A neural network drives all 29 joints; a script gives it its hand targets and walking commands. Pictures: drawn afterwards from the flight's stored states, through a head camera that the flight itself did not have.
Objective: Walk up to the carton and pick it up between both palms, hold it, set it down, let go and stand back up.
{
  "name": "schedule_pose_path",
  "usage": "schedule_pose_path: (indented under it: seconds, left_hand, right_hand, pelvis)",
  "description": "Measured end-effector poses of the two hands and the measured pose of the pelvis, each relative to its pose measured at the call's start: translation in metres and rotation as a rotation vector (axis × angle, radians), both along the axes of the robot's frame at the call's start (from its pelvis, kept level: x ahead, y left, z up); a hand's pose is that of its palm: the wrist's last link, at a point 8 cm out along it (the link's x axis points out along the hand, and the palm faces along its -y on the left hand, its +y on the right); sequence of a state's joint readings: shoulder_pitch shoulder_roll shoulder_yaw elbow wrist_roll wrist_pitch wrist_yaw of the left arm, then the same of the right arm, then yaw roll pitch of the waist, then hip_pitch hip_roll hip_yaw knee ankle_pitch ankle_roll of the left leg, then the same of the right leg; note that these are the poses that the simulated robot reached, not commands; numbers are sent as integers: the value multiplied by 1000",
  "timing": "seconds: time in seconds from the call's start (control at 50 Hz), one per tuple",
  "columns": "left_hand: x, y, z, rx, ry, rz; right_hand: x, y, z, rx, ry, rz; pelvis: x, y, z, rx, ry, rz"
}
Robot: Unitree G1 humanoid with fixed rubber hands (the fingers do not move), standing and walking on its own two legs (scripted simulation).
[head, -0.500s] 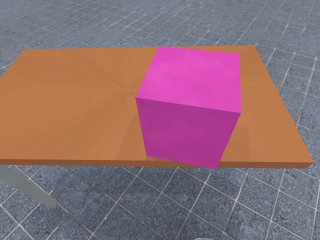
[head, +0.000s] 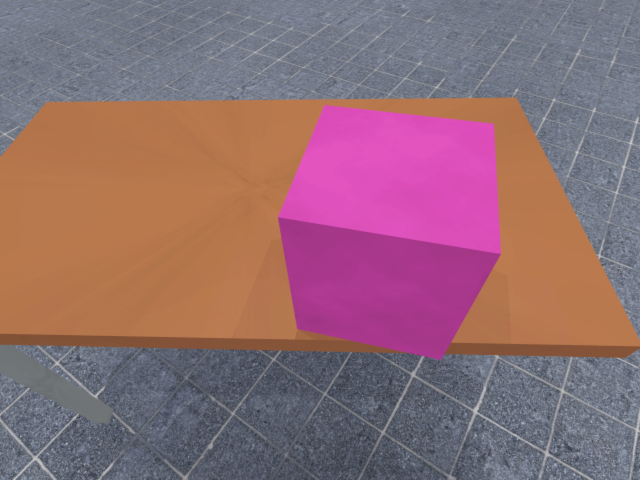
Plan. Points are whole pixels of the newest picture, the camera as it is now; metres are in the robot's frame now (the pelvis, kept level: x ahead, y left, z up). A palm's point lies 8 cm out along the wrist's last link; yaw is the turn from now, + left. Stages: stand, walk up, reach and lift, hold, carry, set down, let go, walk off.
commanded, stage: walk up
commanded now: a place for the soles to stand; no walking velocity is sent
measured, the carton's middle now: (384, 237) +0.41 -0.06 +0.06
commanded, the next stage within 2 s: none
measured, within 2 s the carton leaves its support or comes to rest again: neither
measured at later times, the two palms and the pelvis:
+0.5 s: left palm out of the picture +0.08 +0.31 -0.10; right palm out of the picture +0.07 -0.30 -0.11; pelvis +0.00 +0.00 +0.00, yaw +0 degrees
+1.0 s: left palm out of the picture +0.04 +0.23 -0.08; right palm out of the picture +0.01 -0.40 -0.12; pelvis -0.05 -0.09 +0.00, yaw -3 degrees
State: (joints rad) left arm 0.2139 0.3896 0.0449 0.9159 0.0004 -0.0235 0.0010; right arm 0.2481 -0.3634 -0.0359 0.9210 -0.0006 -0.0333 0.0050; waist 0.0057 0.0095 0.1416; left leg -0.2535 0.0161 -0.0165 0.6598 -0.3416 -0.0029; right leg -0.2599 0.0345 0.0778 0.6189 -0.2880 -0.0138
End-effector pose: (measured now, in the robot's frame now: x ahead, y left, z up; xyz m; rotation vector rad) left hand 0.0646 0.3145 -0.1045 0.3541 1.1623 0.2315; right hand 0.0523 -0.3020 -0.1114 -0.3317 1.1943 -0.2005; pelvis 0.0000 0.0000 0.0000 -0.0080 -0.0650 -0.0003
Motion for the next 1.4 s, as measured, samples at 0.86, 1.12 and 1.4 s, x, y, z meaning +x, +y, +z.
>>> schedule_pose_path:
  seconds: [0.86,1.12,1.4]
  left_hand:
    - [0,-69,1,-10,-45,-27]
    - [-28,-86,22,19,-32,-31]
    - [-39,-65,6,-35,-36,-27]
  right_hand:
    - [-25,-81,-13,-47,-78,-45]
    - [-55,-95,-2,-3,-25,-45]
    - [-55,-70,15,-37,-67,-24]
  pelvis:
    - [-36,-68,-14,36,-26,-40]
    - [-60,-86,5,40,1,-46]
    - [-67,-59,5,4,-6,-36]
